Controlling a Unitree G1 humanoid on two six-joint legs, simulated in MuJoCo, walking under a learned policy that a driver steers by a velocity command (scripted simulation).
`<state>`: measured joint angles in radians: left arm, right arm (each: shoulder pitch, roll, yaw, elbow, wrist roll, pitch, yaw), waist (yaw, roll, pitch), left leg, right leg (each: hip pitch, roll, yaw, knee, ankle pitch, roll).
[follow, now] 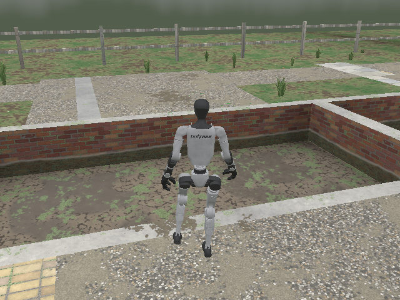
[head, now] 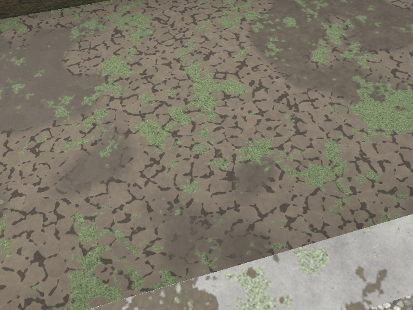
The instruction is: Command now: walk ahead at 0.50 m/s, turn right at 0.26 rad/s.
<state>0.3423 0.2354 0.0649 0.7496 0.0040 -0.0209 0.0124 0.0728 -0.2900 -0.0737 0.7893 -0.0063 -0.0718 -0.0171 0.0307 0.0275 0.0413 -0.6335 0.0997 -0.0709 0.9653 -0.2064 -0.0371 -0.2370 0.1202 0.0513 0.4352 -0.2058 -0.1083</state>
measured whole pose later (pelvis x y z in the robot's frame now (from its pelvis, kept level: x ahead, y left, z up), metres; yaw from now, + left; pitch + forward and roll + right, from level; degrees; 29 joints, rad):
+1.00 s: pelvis +0.36 +0.03 -0.01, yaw +22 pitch +0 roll -1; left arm 0.16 0.23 -0.08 0.56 0.06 0.01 -0.02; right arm 0.20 -0.22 0.09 0.55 -0.07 0.08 -0.01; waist 0.01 0.01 -0.02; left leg -0.15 -0.06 -0.27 0.57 -0.41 -0.01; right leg -0.30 0.03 0.01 0.56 -0.25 0.00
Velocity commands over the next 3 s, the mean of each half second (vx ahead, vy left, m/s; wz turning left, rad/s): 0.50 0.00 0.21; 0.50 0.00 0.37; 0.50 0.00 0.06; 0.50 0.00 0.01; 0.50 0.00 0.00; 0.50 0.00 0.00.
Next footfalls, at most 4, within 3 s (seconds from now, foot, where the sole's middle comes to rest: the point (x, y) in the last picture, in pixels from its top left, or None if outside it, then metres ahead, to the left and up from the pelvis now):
0.26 left None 0.29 0.16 -0.78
0.70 right None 0.47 -0.05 -0.78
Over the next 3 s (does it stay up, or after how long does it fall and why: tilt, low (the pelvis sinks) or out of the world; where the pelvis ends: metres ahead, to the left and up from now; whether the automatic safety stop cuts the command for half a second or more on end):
stays up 0.37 0.06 0.01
